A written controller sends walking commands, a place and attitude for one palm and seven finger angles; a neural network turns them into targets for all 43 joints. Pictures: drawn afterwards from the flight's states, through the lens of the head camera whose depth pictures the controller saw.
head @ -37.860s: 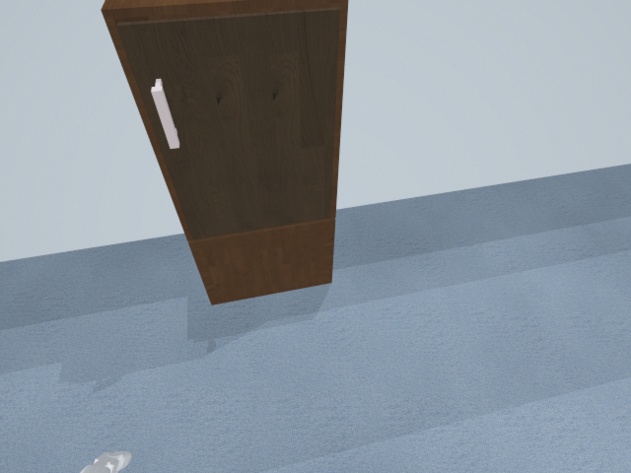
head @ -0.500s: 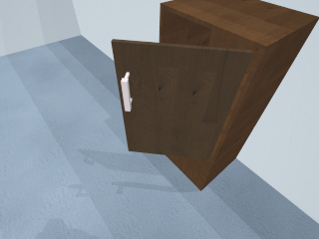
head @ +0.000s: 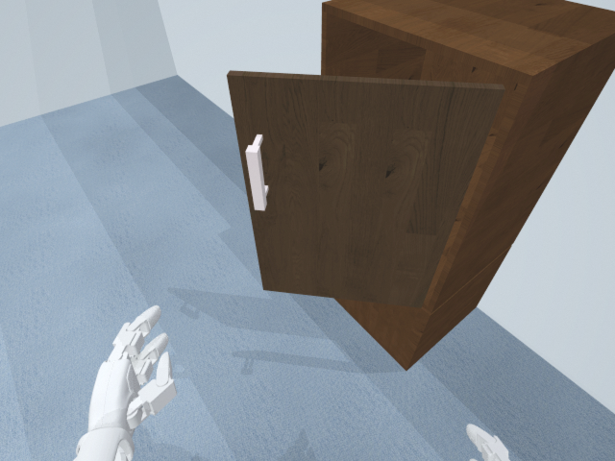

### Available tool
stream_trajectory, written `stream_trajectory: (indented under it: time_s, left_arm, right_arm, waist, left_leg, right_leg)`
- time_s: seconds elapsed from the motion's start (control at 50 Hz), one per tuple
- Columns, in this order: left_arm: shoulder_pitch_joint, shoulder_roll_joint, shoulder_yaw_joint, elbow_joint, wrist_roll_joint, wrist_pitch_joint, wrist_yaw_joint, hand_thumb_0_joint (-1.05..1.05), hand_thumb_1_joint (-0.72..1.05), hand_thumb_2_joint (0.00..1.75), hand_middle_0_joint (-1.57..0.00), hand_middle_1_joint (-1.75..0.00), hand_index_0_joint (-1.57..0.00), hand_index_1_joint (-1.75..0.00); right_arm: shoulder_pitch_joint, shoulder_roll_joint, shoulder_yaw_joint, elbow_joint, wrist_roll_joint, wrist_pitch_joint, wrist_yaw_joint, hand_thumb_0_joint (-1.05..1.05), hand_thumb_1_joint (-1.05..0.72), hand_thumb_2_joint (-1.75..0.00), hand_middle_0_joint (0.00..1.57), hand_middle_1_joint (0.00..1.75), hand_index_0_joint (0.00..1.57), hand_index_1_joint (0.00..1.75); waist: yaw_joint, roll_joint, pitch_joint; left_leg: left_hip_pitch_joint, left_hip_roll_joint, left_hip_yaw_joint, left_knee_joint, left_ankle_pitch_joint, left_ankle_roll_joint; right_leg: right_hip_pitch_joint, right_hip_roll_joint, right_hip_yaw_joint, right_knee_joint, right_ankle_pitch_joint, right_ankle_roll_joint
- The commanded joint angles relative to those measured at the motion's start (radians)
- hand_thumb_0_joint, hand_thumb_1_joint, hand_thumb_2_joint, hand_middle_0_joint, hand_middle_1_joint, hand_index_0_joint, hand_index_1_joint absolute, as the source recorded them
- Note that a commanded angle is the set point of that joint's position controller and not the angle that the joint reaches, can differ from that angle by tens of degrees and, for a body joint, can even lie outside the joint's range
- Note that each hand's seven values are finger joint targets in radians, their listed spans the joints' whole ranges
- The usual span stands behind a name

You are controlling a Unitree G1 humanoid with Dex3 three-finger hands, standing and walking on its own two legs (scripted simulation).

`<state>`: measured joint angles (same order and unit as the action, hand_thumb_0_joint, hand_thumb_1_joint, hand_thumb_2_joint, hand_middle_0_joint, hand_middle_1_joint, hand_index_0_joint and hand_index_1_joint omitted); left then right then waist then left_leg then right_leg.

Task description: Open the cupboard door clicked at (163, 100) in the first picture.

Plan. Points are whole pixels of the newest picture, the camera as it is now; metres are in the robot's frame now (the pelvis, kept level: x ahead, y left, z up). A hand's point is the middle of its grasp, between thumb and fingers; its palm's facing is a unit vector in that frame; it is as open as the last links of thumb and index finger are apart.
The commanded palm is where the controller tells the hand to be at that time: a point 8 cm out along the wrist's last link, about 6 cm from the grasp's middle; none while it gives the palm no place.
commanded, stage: raise the hand with hooked fingers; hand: left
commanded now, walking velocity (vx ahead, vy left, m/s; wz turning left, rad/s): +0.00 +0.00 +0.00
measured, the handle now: (259, 173) +0.59 +0.11 +0.06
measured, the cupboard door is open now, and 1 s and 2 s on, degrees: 44 44 44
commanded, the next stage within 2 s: move the hooked fingers beside the handle in 1.88 s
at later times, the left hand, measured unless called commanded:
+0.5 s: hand (171, 386) +0.22 +0.19 -0.01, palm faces -0.17 -0.98 -0.09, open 10.4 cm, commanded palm +0.19 +0.26 +0.00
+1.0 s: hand (120, 335) +0.27 +0.25 +0.05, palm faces -0.05 -1.00 -0.08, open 13.2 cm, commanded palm +0.24 +0.30 +0.04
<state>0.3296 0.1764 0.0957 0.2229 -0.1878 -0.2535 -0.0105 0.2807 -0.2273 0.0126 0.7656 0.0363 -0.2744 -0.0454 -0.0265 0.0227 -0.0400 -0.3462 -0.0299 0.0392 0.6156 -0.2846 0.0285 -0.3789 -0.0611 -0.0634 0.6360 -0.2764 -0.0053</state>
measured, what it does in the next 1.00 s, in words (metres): stands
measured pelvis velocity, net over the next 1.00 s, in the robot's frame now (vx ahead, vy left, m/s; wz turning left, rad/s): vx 0.02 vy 0.00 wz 0.00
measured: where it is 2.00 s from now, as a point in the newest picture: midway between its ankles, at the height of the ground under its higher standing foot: outside the picture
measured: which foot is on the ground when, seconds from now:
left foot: down 0.00-1.00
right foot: down 0.00-1.00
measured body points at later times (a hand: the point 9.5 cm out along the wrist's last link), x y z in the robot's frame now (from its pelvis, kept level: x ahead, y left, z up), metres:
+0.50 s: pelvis +0.01 -0.02 -0.07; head +0.07 -0.02 +0.38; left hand +0.23 +0.25 +0.00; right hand +0.21 -0.24 -0.14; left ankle +0.02 +0.10 -0.72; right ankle +0.04 -0.13 -0.72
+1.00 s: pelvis +0.02 +0.00 -0.04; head +0.06 +0.02 +0.41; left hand +0.26 +0.31 +0.05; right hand +0.20 -0.25 -0.09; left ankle +0.03 +0.10 -0.73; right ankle +0.04 -0.13 -0.72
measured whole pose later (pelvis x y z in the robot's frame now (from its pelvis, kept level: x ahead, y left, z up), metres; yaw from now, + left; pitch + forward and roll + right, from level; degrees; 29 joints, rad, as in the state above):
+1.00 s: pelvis +0.02 +0.00 -0.04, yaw +0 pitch +9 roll -3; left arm 0.19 0.40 0.39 0.13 -0.39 -0.30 -0.51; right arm 0.27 -0.28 0.03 0.52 0.05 -0.26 -0.07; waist -0.01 0.01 -0.09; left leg -0.66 0.02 0.00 0.97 -0.48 0.02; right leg -0.64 -0.01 -0.09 0.89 -0.41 0.00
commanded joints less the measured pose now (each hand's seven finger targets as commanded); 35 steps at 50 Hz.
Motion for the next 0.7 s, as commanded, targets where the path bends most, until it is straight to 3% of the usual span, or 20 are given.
stream_trajectory:
  time_s: [0.0,0.02,0.04,0.06,0.08,0.12,0.14,0.2,0.22,0.26,0.3,0.32,0.4,0.42,0.44,0.48,0.52,0.56,0.62,0.68]
  left_arm:
    - [0.278,0.05,0.097,0.085,-0.064,-0.274,-0.234,0.0,0.62,0.78,-0.22,-0.48,-0.22,-0.48]
    - [0.298,0.105,0.154,0.125,-0.068,-0.322,-0.303,0.0,0.6,0.77,-0.22,-0.5,-0.22,-0.5]
    - [0.248,0.123,0.141,0.077,-0.078,-0.361,-0.374,0.0,0.57,0.76,-0.22,-0.51,-0.22,-0.51]
    - [0.193,0.197,0.183,0.048,-0.075,-0.389,-0.435,0.0,0.55,0.75,-0.22,-0.53,-0.22,-0.53]
    - [0.191,0.215,0.211,0.014,-0.091,-0.386,-0.471,0.0,0.53,0.74,-0.23,-0.54,-0.23,-0.54]
    - [0.11,0.274,0.278,-0.121,-0.144,-0.364,-0.495,0.0,0.48,0.72,-0.23,-0.57,-0.23,-0.57]
    - [0.059,0.261,0.272,-0.223,-0.179,-0.358,-0.497,0.0,0.46,0.71,-0.23,-0.58,-0.23,-0.58]
    - [-0.037,0.27,0.289,-0.503,-0.225,-0.376,-0.448,0.0,0.39,0.68,-0.24,-0.63,-0.24,-0.63]
    - [-0.093,0.284,0.28,-0.56,-0.219,-0.381,-0.433,0.0,0.36,0.67,-0.24,-0.64,-0.24,-0.64]
    - [-0.071,0.228,0.206,-0.557,-0.176,-0.376,-0.416,0.0,0.32,0.65,-0.24,-0.68,-0.24,-0.68]
    - [-0.119,0.22,0.164,-0.5,-0.15,-0.347,-0.422,0.0,0.27,0.63,-0.25,-0.7,-0.25,-0.7]
    - [-0.128,0.232,0.177,-0.435,-0.16,-0.314,-0.445,0.0,0.25,0.62,-0.25,-0.72,-0.25,-0.72]
    - [-0.016,0.308,0.242,-0.287,-0.145,-0.139,-0.515,0.0,0.15,0.58,-0.25,-0.78,-0.25,-0.78]
    - [0.003,0.35,0.303,-0.25,-0.167,-0.095,-0.529,0.0,0.13,0.57,-0.25,-0.8,-0.25,-0.8]
    - [0.006,0.366,0.322,-0.293,-0.182,-0.069,-0.537,0.0,0.11,0.56,-0.26,-0.81,-0.26,-0.81]
    - [0.027,0.387,0.404,-0.335,-0.232,-0.047,-0.516,0.0,0.06,0.54,-0.26,-0.84,-0.26,-0.84]
    - [0.033,0.385,0.451,-0.34,-0.269,-0.062,-0.484,0.0,0.01,0.52,-0.26,-0.87,-0.26,-0.87]
    - [0.025,0.348,0.436,-0.34,-0.272,-0.103,-0.457,0.0,-0.03,0.5,-0.27,-0.9,-0.27,-0.9]
    - [-0.049,0.293,0.346,-0.303,-0.242,-0.141,-0.456,0.0,-0.1,0.47,-0.27,-0.94,-0.27,-0.94]
    - [-0.108,0.31,0.291,-0.243,-0.206,-0.137,-0.498,0.0,-0.17,0.44,-0.28,-0.99,-0.28,-0.99]
  right_arm:
    - [-0.138,-0.149,-0.094,-0.267,-0.019,-0.076,0.029,0.0,-0.9,-0.9,0.2,0.3,0.2,0.3]
    - [-0.138,-0.163,-0.108,-0.297,-0.016,-0.069,0.048,0.0,-0.9,-0.9,0.2,0.3,0.2,0.3]
    - [-0.162,-0.172,-0.104,-0.34,-0.016,-0.069,0.059,0.0,-0.9,-0.9,0.2,0.3,0.2,0.3]
    - [-0.169,-0.181,-0.108,-0.361,-0.009,-0.07,0.061,0.0,-0.9,-0.9,0.2,0.3,0.2,0.3]
    - [-0.166,-0.173,-0.107,-0.388,-0.001,-0.069,0.056,0.0,-0.9,-0.9,0.2,0.3,0.2,0.3]
    - [-0.158,-0.171,-0.104,-0.426,0.001,-0.06,0.042,0.0,-0.9,-0.9,0.2,0.3,0.2,0.3]
    - [-0.161,-0.165,-0.098,-0.449,0.001,-0.059,0.035,0.0,-0.9,-0.9,0.2,0.3,0.2,0.3]
    - [-0.115,-0.142,-0.091,-0.433,-0.007,-0.062,0.016,0.0,-0.9,-0.9,0.2,0.3,0.2,0.3]
    - [-0.095,-0.149,-0.086,-0.412,-0.016,-0.062,0.009,0.0,-0.9,-0.9,0.2,0.3,0.2,0.3]
    - [-0.076,-0.144,-0.086,-0.366,-0.014,-0.064,0.002,0.0,-0.9,-0.9,0.2,0.3,0.2,0.3]
    - [-0.074,-0.155,-0.082,-0.335,-0.009,-0.067,-0.005,0.0,-0.9,-0.9,0.2,0.3,0.2,0.3]
    - [-0.074,-0.166,-0.078,-0.326,-0.005,-0.062,-0.013,0.0,-0.9,-0.9,0.2,0.3,0.2,0.3]
    - [-0.089,-0.179,-0.08,-0.361,0.019,-0.035,-0.024,0.0,-0.9,-0.9,0.2,0.3,0.2,0.3]
    - [-0.102,-0.179,-0.08,-0.373,0.023,-0.027,-0.027,0.0,-0.9,-0.9,0.2,0.3,0.2,0.3]
    - [-0.108,-0.174,-0.072,-0.396,0.024,-0.021,-0.028,0.0,-0.9,-0.9,0.2,0.3,0.2,0.3]
    - [-0.122,-0.152,-0.067,-0.416,0.019,-0.013,-0.031,0.0,-0.9,-0.9,0.2,0.3,0.2,0.3]
    - [-0.125,-0.134,-0.059,-0.414,0.011,-0.016,-0.03,0.0,-0.9,-0.9,0.2,0.3,0.2,0.3]
    - [-0.107,-0.13,-0.059,-0.4,0.01,-0.022,-0.024,0.0,-0.9,-0.9,0.2,0.3,0.2,0.3]
    - [-0.087,-0.149,-0.061,-0.379,0.004,-0.034,-0.018,0.0,-0.9,-0.9,0.2,0.3,0.2,0.3]
    - [-0.05,-0.178,-0.061,-0.369,0.014,-0.041,-0.019,0.0,-0.9,-0.9,0.2,0.3,0.2,0.3]
  waist:
    - [0.08,-0.314,0.029]
    - [0.095,-0.19,0.004]
    - [0.081,-0.138,-0.023]
    - [0.073,-0.106,-0.067]
    - [0.087,-0.104,-0.129]
    - [0.094,-0.019,-0.206]
    - [0.089,0.04,-0.25]
    - [0.055,0.146,-0.345]
    - [0.032,0.132,-0.324]
    - [-0.003,0.152,-0.3]
    - [-0.044,0.121,-0.232]
    - [-0.048,0.082,-0.203]
    - [-0.007,-0.013,-0.244]
    - [0.027,-0.002,-0.27]
    - [0.041,0.006,-0.318]
    - [0.072,-0.032,-0.383]
    - [0.09,-0.046,-0.374]
    - [0.076,-0.035,-0.329]
    - [0.03,-0.019,-0.236]
    - [-0.008,-0.01,-0.213]
  left_leg:
    - [-0.309,-0.004,-0.025,0.1,-0.143,-0.041]
    - [-0.315,-0.015,-0.013,0.144,-0.112,-0.049]
    - [-0.342,-0.022,-0.008,0.183,-0.117,-0.048]
    - [-0.375,-0.021,-0.007,0.226,-0.121,-0.042]
    - [-0.406,-0.021,-0.001,0.256,-0.11,-0.03]
    - [-0.418,-0.017,-0.008,0.292,-0.105,-0.021]
    - [-0.404,-0.013,-0.012,0.305,-0.105,-0.017]
    - [-0.319,0.009,-0.04,0.348,0.007,-0.006]
    - [-0.322,0.02,-0.058,0.366,0.031,-0.005]
    - [-0.301,0.03,-0.066,0.38,0.076,0.001]
    - [-0.341,0.035,-0.076,0.393,0.02,0.004]
    - [-0.373,0.036,-0.086,0.405,0.011,0.003]
    - [-0.405,0.027,-0.071,0.354,-0.019,0.006]
    - [-0.398,0.021,-0.065,0.352,0.015,0.004]
    - [-0.376,0.02,-0.06,0.336,0.043,0.004]
    - [-0.363,0.019,-0.061,0.322,0.099,0.0]
    - [-0.364,0.021,-0.071,0.312,0.139,-0.008]
    - [-0.355,0.023,-0.066,0.292,0.13,-0.014]
    - [-0.344,0.025,-0.067,0.289,0.099,-0.01]
    - [-0.331,0.025,-0.07,0.271,0.024,-0.003]
  right_leg:
    - [-0.211,0.06,-0.006,0.046,-0.293,-0.02]
    - [-0.197,0.054,0.016,0.085,-0.25,-0.037]
    - [-0.211,0.046,0.026,0.12,-0.229,-0.04]
    - [-0.23,0.042,0.048,0.156,-0.226,-0.042]
    - [-0.224,0.039,0.072,0.184,-0.209,-0.036]
    - [-0.233,0.042,0.101,0.215,-0.23,-0.031]
    - [-0.235,0.04,0.111,0.221,-0.244,-0.027]
    - [-0.228,0.056,0.1,0.258,-0.083,-0.028]
    - [-0.256,0.072,0.09,0.287,-0.039,-0.032]
    - [-0.307,0.078,0.068,0.298,0.02,-0.033]
    - [-0.353,0.079,0.061,0.281,-0.031,-0.022]
    - [-0.351,0.087,0.063,0.276,-0.044,-0.025]
    - [-0.251,0.065,0.083,0.198,-0.106,-0.007]
    - [-0.199,0.063,0.097,0.193,-0.08,-0.011]
    - [-0.154,0.055,0.093,0.192,-0.045,-0.006]
    - [-0.067,0.048,0.09,0.193,0.036,0.005]
    - [-0.035,0.056,0.078,0.206,0.116,0.0]
    - [-0.074,0.059,0.061,0.203,0.115,0.001]
    - [-0.18,0.072,0.042,0.202,0.058,-0.005]
    - [-0.228,0.068,0.044,0.172,-0.045,-0.003]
